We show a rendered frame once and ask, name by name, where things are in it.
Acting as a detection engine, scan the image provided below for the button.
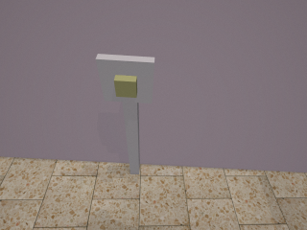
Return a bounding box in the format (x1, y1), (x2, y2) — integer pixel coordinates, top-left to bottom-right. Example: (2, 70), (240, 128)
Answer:
(114, 75), (137, 98)

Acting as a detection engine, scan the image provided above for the panel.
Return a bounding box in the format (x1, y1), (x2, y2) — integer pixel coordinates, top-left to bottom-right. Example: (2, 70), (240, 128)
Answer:
(95, 54), (155, 174)

